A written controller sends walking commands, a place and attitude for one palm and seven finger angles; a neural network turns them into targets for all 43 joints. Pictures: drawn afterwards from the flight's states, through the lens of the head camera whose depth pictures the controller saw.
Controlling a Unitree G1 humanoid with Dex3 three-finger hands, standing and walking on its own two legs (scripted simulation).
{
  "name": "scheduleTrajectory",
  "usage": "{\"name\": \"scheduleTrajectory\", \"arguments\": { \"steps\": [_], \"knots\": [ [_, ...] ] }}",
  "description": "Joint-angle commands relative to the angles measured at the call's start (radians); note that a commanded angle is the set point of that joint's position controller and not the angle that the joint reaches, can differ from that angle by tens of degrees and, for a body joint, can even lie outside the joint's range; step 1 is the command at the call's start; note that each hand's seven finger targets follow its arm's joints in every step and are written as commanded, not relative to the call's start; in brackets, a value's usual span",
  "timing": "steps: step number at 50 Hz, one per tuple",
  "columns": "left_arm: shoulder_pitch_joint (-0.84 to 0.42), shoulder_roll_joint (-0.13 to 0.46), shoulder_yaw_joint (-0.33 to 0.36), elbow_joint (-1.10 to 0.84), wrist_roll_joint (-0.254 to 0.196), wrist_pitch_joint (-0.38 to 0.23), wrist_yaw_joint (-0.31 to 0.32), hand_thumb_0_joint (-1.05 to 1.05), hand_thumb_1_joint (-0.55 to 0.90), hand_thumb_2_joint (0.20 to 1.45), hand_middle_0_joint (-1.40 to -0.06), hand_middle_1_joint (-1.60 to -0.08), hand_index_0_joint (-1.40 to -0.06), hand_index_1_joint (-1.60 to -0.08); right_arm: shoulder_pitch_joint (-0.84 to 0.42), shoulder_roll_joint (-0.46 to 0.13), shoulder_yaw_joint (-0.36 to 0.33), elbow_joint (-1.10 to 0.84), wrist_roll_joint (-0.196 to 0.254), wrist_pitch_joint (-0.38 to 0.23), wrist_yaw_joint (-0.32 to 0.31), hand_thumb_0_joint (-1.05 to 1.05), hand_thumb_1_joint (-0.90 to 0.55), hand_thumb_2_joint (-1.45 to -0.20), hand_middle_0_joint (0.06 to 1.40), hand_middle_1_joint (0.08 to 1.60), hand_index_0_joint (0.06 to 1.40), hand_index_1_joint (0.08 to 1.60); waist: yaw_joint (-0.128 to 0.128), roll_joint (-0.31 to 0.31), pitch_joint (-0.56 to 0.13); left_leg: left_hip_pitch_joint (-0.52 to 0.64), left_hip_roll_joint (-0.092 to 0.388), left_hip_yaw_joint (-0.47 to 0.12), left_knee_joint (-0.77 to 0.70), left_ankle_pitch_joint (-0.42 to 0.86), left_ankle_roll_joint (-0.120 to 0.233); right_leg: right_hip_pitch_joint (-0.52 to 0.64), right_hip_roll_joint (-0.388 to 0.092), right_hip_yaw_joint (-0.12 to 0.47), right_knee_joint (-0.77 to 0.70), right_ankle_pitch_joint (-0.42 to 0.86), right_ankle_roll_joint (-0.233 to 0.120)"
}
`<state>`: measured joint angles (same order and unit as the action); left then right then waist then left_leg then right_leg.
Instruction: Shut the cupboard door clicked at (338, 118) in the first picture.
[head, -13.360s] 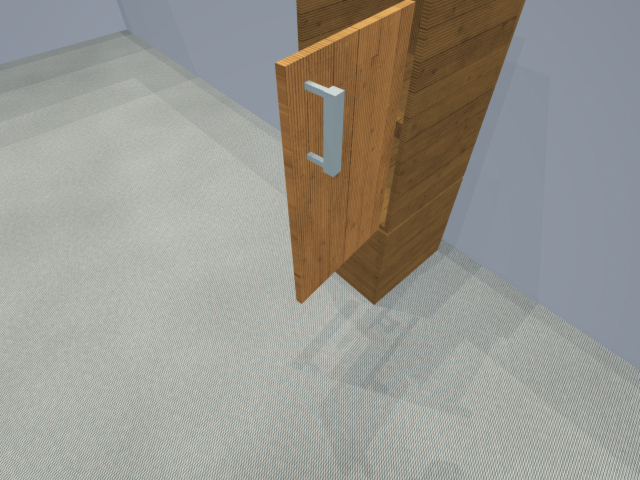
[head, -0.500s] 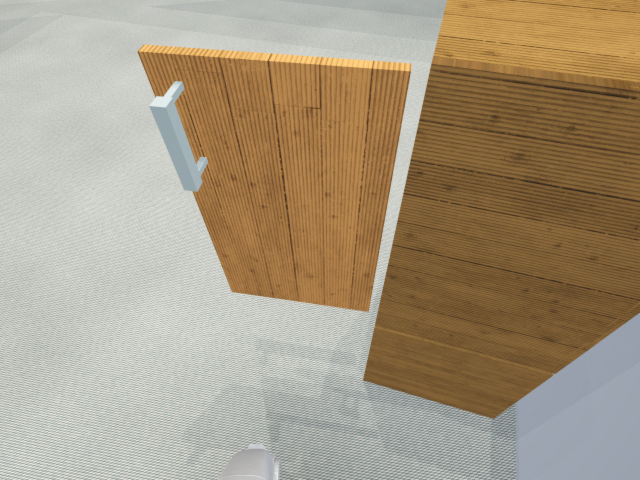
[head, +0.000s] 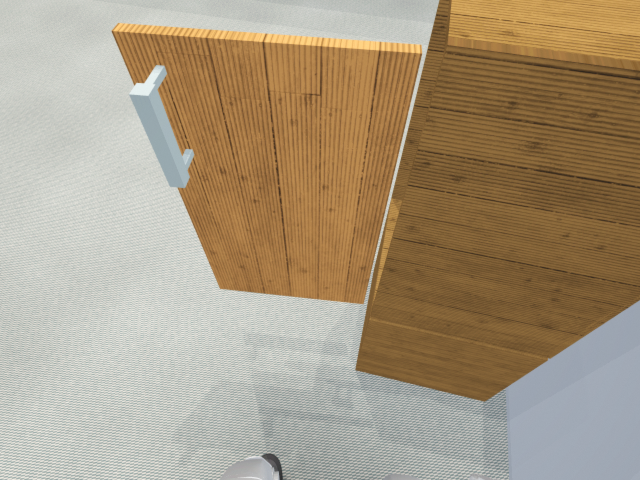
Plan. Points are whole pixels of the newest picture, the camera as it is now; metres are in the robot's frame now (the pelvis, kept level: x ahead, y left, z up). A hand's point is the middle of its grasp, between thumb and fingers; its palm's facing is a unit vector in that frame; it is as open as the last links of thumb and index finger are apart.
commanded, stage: come to a stop and stand still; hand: left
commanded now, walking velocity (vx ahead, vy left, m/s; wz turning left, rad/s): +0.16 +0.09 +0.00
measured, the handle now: (169, 130) +0.49 +0.23 +0.15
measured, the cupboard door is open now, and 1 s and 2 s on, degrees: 97 97 97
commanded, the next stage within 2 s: look again from close up in 1.04 s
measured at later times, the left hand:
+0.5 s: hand out of the picture -0.02 +0.17 -0.18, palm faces +0.12 -0.97 -0.21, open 7.3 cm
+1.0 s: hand out of the picture +0.00 +0.19 -0.17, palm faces +0.04 -0.99 -0.17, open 7.4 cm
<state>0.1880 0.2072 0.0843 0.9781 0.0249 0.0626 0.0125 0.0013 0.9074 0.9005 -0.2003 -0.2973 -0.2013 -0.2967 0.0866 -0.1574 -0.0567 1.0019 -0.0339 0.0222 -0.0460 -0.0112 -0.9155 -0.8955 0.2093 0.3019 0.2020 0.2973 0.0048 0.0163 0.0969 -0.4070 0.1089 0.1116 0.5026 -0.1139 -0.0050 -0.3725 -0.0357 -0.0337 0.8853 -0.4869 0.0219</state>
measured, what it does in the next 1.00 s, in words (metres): steps on the spot: right foot, then left foot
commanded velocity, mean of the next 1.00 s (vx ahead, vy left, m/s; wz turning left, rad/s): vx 0.02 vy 0.06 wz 0.00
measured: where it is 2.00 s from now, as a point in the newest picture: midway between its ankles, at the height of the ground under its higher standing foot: outside the picture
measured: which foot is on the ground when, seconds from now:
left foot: down 0.00-0.06, up 0.08-0.44, down 0.46-1.00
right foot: up 0.00-0.04, down 0.06-1.00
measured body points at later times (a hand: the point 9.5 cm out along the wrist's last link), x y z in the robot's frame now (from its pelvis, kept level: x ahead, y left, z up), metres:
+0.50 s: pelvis +0.00 -0.01 +0.00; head +0.03 +0.00 +0.45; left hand -0.03 +0.22 -0.16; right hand +0.04 -0.25 -0.15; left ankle -0.01 +0.10 -0.73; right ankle -0.04 -0.14 -0.73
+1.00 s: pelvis +0.00 +0.02 +0.01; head +0.02 +0.03 +0.46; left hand +0.00 +0.24 -0.16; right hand +0.02 -0.21 -0.14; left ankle -0.01 +0.10 -0.73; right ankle -0.04 -0.14 -0.73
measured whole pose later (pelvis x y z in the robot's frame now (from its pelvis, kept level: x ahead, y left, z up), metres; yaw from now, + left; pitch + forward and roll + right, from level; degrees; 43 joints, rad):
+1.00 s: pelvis +0.00 +0.02 +0.01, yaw +1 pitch +0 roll +1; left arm 0.25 0.16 0.01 1.13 0.02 0.01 0.03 0.00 0.91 0.90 -0.20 -0.30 -0.20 -0.30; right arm 0.24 -0.15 -0.02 1.12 -0.01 -0.01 -0.04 -0.01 -0.92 -0.90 0.20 0.30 0.20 0.30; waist 0.01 -0.04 0.04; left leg -0.17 -0.02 0.13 0.42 -0.25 0.05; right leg -0.13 -0.11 -0.04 0.42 -0.28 0.07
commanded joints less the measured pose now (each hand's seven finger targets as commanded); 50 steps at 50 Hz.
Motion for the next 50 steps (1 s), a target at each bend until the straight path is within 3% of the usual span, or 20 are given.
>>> {"name": "scheduleTrajectory", "arguments": {
  "steps": [1, 2, 3, 4, 5, 6, 9, 13, 15, 18, 21, 22, 23, 24, 25, 26, 28, 32, 35, 50],
  "knots": [
    [0.258, 0.01, -0.004, 0.032, -0.004, -0.028, 0.0, 0.0, 0.9, 0.9, -0.2, -0.3, -0.2, -0.3, 0.063, -0.186, -0.051, -0.034, 0.002, 0.01, 0.013, 0.0, -0.9, -0.9, 0.2, 0.3, 0.2, 0.3, 0.039, 0.107, -0.179, -0.006, 0.119, -0.165, -0.153, -0.326, 0.063, 0.304, 0.018, -0.066, -0.41, 0.175, -0.01],
    [0.27, 0.062, -0.004, 0.039, 0.007, -0.044, 0.007, 0.0, 0.9, 0.9, -0.2, -0.3, -0.2, -0.3, 0.077, -0.106, -0.035, -0.035, 0.013, 0.011, 0.018, 0.0, -0.9, -0.9, 0.2, 0.3, 0.2, 0.3, 0.049, -0.096, -0.136, -0.102, 0.005, -0.1, -0.003, -0.381, 0.015, 0.339, -0.084, 0.078, -0.595, 0.091, -0.04],
    [0.213, 0.14, -0.005, 0.021, 0.011, -0.056, 0.014, 0.0, 0.9, 0.9, -0.2, -0.3, -0.2, -0.3, 0.048, -0.043, -0.015, -0.064, 0.02, 0.016, 0.033, 0.0, -0.9, -0.9, 0.2, 0.3, 0.2, 0.3, 0.041, -0.357, -0.072, -0.158, -0.077, -0.037, 0.148, -0.406, -0.045, 0.205, -0.307, 0.351, -0.749, -0.117, -0.108],
    [0.127, 0.145, -0.02, -0.014, 0.004, -0.061, 0.019, 0.0, 0.9, 0.9, -0.2, -0.3, -0.2, -0.3, 0.004, -0.092, -0.018, -0.078, 0.013, 0.022, 0.043, 0.0, -0.9, -0.9, 0.2, 0.3, 0.2, 0.3, 0.043, -0.269, -0.013, -0.085, -0.047, -0.114, 0.235, -0.393, -0.031, 0.024, -0.357, 0.369, -0.798, -0.217, -0.146],
    [0.053, 0.138, -0.026, -0.025, 0.006, -0.066, 0.017, 0.0, 0.9, 0.9, -0.2, -0.3, -0.2, -0.3, 0.029, -0.084, -0.019, -0.064, 0.008, 0.02, 0.053, 0.0, -0.9, -0.9, 0.2, 0.3, 0.2, 0.3, 0.007, -0.22, 0.008, -0.059, -0.052, -0.114, 0.271, -0.329, -0.024, -0.016, -0.314, 0.321, -0.784, -0.184, -0.15],
    [0.035, 0.126, -0.025, -0.021, 0.001, -0.076, 0.017, 0.0, 0.9, 0.9, -0.2, -0.3, -0.2, -0.3, 0.05, -0.083, -0.018, -0.035, 0.002, 0.02, 0.051, 0.0, -0.9, -0.9, 0.2, 0.3, 0.2, 0.3, 0.005, -0.244, 0.024, -0.079, -0.063, -0.119, 0.305, -0.264, -0.023, 0.033, -0.266, 0.303, -0.756, -0.031, -0.135],
    [0.046, 0.113, -0.028, 0.001, -0.005, -0.095, 0.011, 0.0, 0.9, 0.9, -0.2, -0.3, -0.2, -0.3, 0.145, -0.094, -0.018, 0.018, 0.009, 0.01, 0.054, 0.0, -0.9, -0.9, 0.2, 0.3, 0.2, 0.3, -0.01, -0.156, 0.011, -0.083, -0.068, -0.094, 0.332, -0.215, -0.044, 0.168, -0.249, 0.182, -0.671, 0.314, -0.132],
    [0.144, 0.132, -0.015, 0.045, -0.005, -0.101, 0.02, 0.0, 0.9, 0.9, -0.2, -0.3, -0.2, -0.3, 0.134, -0.099, -0.014, 0.016, 0.019, 0.004, 0.047, 0.0, -0.9, -0.9, 0.2, 0.3, 0.2, 0.3, 0.041, -0.133, -0.049, -0.103, -0.076, -0.084, 0.299, -0.267, -0.062, 0.346, -0.3, 0.163, -0.574, 0.681, -0.162],
    [0.178, 0.136, -0.01, 0.067, -0.003, -0.098, 0.027, 0.0, 0.9, 0.9, -0.2, -0.3, -0.2, -0.3, 0.123, -0.096, -0.01, 0.01, 0.023, 0.003, 0.041, 0.0, -0.9, -0.9, 0.2, 0.3, 0.2, 0.3, 0.058, -0.161, -0.075, -0.097, -0.078, -0.083, 0.246, -0.312, -0.063, 0.405, -0.323, 0.172, -0.53, 0.822, -0.182],
    [0.173, 0.141, -0.005, 0.078, -0.001, -0.087, 0.034, 0.0, 0.9, 0.9, -0.2, -0.3, -0.2, -0.3, 0.122, -0.083, -0.005, 0.005, 0.03, 0.002, 0.034, 0.0, -0.9, -0.9, 0.2, 0.3, 0.2, 0.3, 0.059, -0.189, -0.09, -0.016, -0.091, -0.068, 0.12, -0.312, -0.057, 0.385, -0.324, 0.161, -0.471, 0.923, -0.189],
    [0.122, 0.127, -0.014, 0.083, -0.012, -0.079, 0.033, 0.0, 0.9, 0.9, -0.2, -0.3, -0.2, -0.3, 0.198, -0.071, 0.0, 0.041, 0.028, -0.008, 0.028, 0.0, -0.9, -0.9, 0.2, 0.3, 0.2, 0.3, 0.006, -0.191, -0.099, 0.228, -0.109, -0.032, -0.118, -0.047, -0.041, 0.234, -0.234, 0.09, -0.407, 0.797, -0.111],
    [0.115, 0.098, -0.018, 0.08, -0.014, -0.076, 0.029, 0.0, 0.9, 0.9, -0.2, -0.3, -0.2, -0.3, 0.213, -0.087, -0.004, 0.051, 0.026, -0.016, 0.025, 0.0, -0.9, -0.9, 0.2, 0.3, 0.2, 0.3, 0.005, -0.115, -0.122, 0.311, -0.058, -0.066, -0.125, 0.086, -0.02, 0.17, -0.181, 0.051, -0.37, 0.654, -0.075],
    [0.143, 0.063, -0.028, 0.077, -0.016, -0.071, 0.027, 0.0, 0.9, 0.9, -0.2, -0.3, -0.2, -0.3, 0.21, -0.132, -0.01, 0.046, 0.021, -0.021, 0.021, 0.0, -0.9, -0.9, 0.2, 0.3, 0.2, 0.3, 0.011, 0.02, -0.158, 0.381, 0.04, -0.155, -0.077, 0.266, 0.023, 0.099, -0.121, 0.017, -0.353, 0.473, -0.038],
    [0.151, 0.031, -0.036, 0.078, -0.014, -0.066, 0.032, 0.0, 0.9, 0.9, -0.2, -0.3, -0.2, -0.3, 0.213, -0.156, -0.012, 0.043, 0.019, -0.019, 0.015, 0.0, -0.9, -0.9, 0.2, 0.3, 0.2, 0.3, 0.011, 0.077, -0.166, 0.353, 0.106, -0.189, -0.069, 0.318, 0.071, 0.116, -0.087, -0.019, -0.371, 0.286, -0.017],
    [0.148, 0.017, -0.04, 0.083, -0.009, -0.06, 0.034, 0.0, 0.9, 0.9, -0.2, -0.3, -0.2, -0.3, 0.196, -0.154, -0.01, 0.043, 0.018, -0.013, 0.012, 0.0, -0.9, -0.9, 0.2, 0.3, 0.2, 0.3, 0.015, 0.045, -0.132, 0.295, 0.105, -0.169, -0.086, 0.228, 0.08, 0.138, -0.07, -0.021, -0.406, 0.2, -0.012],
    [0.127, 0.014, -0.044, 0.092, -0.008, -0.05, 0.032, 0.0, 0.9, 0.9, -0.2, -0.3, -0.2, -0.3, 0.173, -0.139, -0.006, 0.045, 0.019, -0.015, 0.012, 0.0, -0.9, -0.9, 0.2, 0.3, 0.2, 0.3, 0.011, 0.109, -0.1, 0.26, 0.074, -0.176, -0.125, 0.162, 0.075, 0.147, -0.071, -0.032, -0.409, 0.213, -0.009],
    [0.126, 0.018, -0.048, 0.099, -0.007, -0.047, 0.025, 0.0, 0.9, 0.9, -0.2, -0.3, -0.2, -0.3, 0.157, -0.131, 0.002, 0.041, 0.021, -0.014, 0.007, 0.0, -0.9, -0.9, 0.2, 0.3, 0.2, 0.3, 0.012, 0.124, -0.043, 0.215, 0.061, -0.171, -0.166, 0.101, 0.065, 0.16, -0.063, -0.018, -0.417, 0.221, -0.013],
    [0.142, 0.029, -0.054, 0.126, -0.004, -0.058, 0.022, 0.0, 0.9, 0.9, -0.2, -0.3, -0.2, -0.3, 0.162, -0.11, 0.007, 0.045, 0.025, -0.022, 0.007, 0.0, -0.9, -0.9, 0.2, 0.3, 0.2, 0.3, 0.006, 0.004, -0.047, 0.24, 0.017, -0.135, -0.145, 0.094, 0.037, 0.184, -0.085, 0.012, -0.485, 0.344, -0.02],
    [0.148, 0.029, -0.06, 0.132, -0.007, -0.064, 0.022, 0.0, 0.9, 0.9, -0.2, -0.3, -0.2, -0.3, 0.165, -0.112, 0.012, 0.051, 0.026, -0.029, 0.01, 0.0, -0.9, -0.9, 0.2, 0.3, 0.2, 0.3, 0.001, -0.02, -0.068, 0.285, 0.01, -0.127, -0.144, 0.104, 0.03, 0.17, -0.094, 0.023, -0.501, 0.349, -0.016],
    [0.157, 0.024, -0.063, 0.149, -0.012, -0.062, 0.025, 0.0, 0.9, 0.9, -0.2, -0.3, -0.2, -0.3, 0.218, -0.095, 0.024, 0.102, 0.023, -0.039, 0.005, 0.0, -0.9, -0.9, 0.2, 0.3, 0.2, 0.3, 0.005, 0.021, -0.045, 0.277, 0.008, -0.125, -0.189, 0.129, 0.02, 0.208, -0.092, 0.012, -0.505, 0.34, -0.012]
  ]
}}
